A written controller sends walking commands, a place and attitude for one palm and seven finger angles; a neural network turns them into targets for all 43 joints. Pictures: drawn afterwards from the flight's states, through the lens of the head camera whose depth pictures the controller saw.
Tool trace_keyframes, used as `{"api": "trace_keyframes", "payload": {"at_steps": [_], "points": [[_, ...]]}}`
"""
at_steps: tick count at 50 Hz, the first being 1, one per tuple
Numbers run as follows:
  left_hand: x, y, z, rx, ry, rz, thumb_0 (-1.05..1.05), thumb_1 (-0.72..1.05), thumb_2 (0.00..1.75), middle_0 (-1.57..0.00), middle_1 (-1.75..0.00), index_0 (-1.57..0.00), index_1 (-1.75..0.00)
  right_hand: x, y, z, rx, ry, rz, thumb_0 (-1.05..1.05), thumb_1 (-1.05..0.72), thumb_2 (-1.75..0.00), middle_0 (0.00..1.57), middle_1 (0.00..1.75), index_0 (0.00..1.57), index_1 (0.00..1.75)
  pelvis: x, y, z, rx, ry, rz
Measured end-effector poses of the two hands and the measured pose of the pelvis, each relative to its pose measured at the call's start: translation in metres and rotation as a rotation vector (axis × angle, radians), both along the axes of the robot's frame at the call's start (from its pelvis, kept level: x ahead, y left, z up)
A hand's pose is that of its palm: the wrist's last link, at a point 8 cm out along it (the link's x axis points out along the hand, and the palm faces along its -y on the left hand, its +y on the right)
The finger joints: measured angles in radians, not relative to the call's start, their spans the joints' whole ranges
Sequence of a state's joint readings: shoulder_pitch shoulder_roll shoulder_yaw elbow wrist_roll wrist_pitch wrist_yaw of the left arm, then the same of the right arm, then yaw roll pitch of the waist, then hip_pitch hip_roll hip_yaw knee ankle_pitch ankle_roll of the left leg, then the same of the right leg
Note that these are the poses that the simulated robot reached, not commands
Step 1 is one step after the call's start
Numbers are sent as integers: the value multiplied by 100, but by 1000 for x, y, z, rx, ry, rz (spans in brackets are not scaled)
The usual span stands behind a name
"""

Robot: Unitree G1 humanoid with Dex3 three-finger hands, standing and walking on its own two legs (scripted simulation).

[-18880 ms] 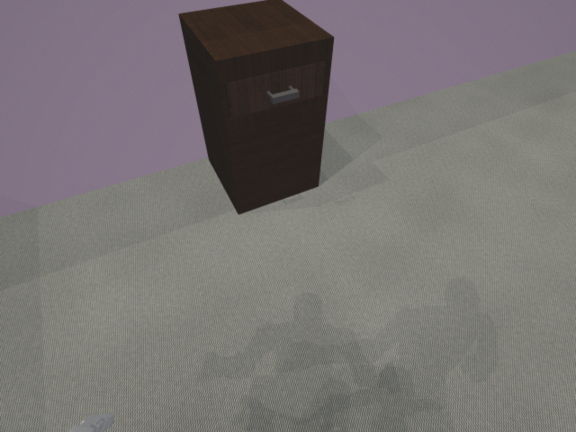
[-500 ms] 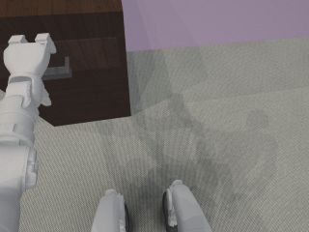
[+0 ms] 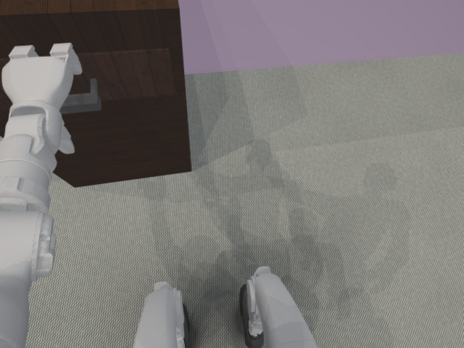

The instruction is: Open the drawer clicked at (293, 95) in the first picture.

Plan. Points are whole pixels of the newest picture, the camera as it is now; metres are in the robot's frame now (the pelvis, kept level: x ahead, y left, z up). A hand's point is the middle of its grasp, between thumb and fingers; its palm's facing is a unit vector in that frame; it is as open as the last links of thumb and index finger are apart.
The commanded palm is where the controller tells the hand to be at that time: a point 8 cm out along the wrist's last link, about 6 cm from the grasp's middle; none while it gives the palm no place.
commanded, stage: move the hooked fingers above the handle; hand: left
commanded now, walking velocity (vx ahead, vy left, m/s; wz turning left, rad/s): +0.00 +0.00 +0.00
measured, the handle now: (69, 94) +0.59 +0.25 -0.06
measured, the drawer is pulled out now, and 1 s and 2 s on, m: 0.00 0.00 0.00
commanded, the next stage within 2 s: lower the fingers behind the handle in 0.24 s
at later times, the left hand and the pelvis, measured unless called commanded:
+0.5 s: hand (57, 101) +0.54 +0.24 -0.02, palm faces -0.07 +0.00 -1.00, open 13.7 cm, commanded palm +0.55 +0.22 +0.03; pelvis -0.01 +0.00 +0.00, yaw +0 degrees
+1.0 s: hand (60, 103) +0.54 +0.24 -0.02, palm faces -0.02 +0.02 -1.00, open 13.8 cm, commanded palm +0.54 +0.22 -0.01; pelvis -0.04 -0.01 -0.05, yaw +0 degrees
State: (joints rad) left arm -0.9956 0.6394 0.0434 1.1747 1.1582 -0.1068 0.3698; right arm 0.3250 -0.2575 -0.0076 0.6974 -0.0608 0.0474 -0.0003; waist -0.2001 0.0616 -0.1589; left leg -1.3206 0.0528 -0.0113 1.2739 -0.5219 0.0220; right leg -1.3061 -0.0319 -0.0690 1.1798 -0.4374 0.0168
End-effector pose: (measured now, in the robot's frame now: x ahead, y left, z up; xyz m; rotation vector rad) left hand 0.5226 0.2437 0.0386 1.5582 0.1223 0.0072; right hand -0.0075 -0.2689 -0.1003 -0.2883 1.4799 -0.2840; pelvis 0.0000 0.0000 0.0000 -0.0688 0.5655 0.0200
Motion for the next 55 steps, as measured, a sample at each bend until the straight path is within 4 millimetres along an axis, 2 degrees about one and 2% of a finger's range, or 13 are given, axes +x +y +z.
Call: {"api": "trace_keyframes", "payload": {"at_steps": [21, 30, 40, 55], "points": [[1, 0, 4, 8, 25, 2, 0, -49, 30, -32, -120, -35, -121, -5, 3, 0, 3, -17, -8, 0, -90, -89, 21, 30, 20, 30, -5, 0, 1, 1, -6, -6], [0, -1, -2, 16, -37, 11, 0, -49, 30, -33, -123, -35, -122, -7, -1, -13, 8, -1, 11, 1, -90, -89, 21, 30, 20, 30, -9, -2, -11, 2, 10, 0], [-2, -5, -3, 25, -44, 47, 0, -49, 30, -32, -121, -32, -126, -7, -4, -26, 4, -51, 21, 1, -90, -89, 21, 30, 20, 30, -25, -5, -26, 2, 12, 2], [-3, -4, -8, 38, -74, 38, 0, -49, 30, -32, -120, -28, -131, -37, -4, -55, -5, -56, 6, 1, -90, -89, 21, 30, 20, 30, -47, -6, -57, 5, 29, -5]]}}
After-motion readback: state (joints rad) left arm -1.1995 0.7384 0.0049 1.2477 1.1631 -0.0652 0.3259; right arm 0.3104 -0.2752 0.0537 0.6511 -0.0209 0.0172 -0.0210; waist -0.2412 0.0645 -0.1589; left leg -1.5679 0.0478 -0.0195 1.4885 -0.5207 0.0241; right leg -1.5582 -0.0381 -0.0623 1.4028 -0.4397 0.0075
